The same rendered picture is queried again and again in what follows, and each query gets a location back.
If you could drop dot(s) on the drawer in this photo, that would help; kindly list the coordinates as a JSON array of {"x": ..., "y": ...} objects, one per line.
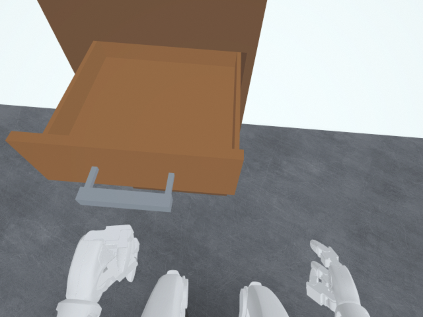
[{"x": 139, "y": 112}]

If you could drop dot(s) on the left robot hand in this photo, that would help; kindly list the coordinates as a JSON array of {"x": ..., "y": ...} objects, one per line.
[{"x": 114, "y": 248}]

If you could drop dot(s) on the left robot forearm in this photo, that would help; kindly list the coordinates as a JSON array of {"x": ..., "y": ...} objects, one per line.
[{"x": 78, "y": 308}]

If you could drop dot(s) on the right robot thigh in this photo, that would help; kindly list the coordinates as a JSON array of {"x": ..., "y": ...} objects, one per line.
[{"x": 260, "y": 301}]

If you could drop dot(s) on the cabinet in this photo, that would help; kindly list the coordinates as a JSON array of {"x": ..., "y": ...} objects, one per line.
[{"x": 223, "y": 25}]

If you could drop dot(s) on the right robot forearm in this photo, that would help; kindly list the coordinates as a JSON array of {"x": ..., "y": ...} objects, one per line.
[{"x": 351, "y": 310}]

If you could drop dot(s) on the handle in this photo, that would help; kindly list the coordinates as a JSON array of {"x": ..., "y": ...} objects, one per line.
[{"x": 125, "y": 199}]

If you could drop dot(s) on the robot thigh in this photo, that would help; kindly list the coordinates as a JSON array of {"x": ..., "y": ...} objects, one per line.
[
  {"x": 168, "y": 298},
  {"x": 260, "y": 301}
]

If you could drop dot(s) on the left robot thigh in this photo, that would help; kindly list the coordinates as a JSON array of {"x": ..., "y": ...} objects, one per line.
[{"x": 168, "y": 298}]

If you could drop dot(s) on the right robot hand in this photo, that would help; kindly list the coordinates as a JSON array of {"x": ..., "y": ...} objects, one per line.
[{"x": 337, "y": 285}]

